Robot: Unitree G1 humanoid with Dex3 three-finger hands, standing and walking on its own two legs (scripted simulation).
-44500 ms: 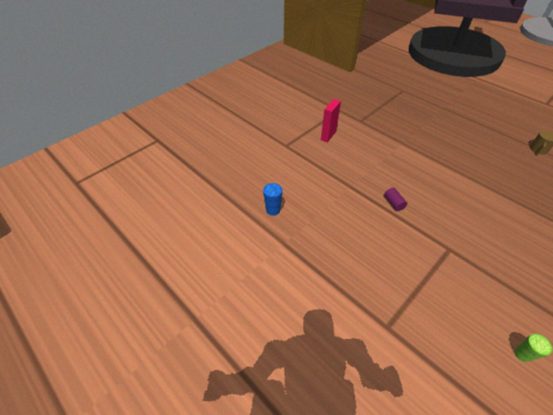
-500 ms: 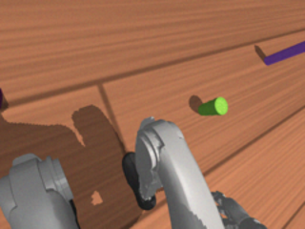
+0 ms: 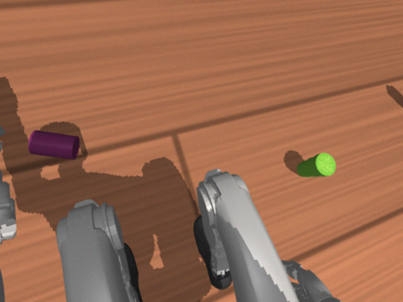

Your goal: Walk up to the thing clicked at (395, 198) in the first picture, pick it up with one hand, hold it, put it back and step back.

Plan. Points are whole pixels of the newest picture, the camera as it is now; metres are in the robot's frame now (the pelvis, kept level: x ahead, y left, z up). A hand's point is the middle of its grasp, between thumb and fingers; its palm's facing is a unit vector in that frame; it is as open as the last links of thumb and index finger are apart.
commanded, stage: withdraw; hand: left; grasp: from above
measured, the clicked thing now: (55, 145) +0.49 +0.27 -0.32
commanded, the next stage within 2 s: home in 0.42 s
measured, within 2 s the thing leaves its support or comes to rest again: neither
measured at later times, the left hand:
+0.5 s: hand (29, 142) +0.46 +0.27 -0.18, palm faces -0.47 -0.05 -0.88, open 13.9 cm
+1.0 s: hand out of the picture +0.43 +0.28 -0.06, palm faces -0.37 -0.47 -0.80, open 10.4 cm
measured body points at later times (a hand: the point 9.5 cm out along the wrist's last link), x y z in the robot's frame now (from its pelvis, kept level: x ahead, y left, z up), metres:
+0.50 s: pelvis -0.02 -0.01 -0.01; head +0.22 +0.08 +0.36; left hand +0.48 +0.27 -0.13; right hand +0.03 -0.29 -0.10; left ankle +0.07 +0.12 -0.32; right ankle +0.10 -0.12 -0.32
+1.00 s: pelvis +0.01 +0.00 +0.07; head +0.23 +0.05 +0.46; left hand +0.44 +0.31 -0.02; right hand +0.08 -0.25 -0.06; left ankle +0.07 +0.12 -0.32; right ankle +0.10 -0.12 -0.32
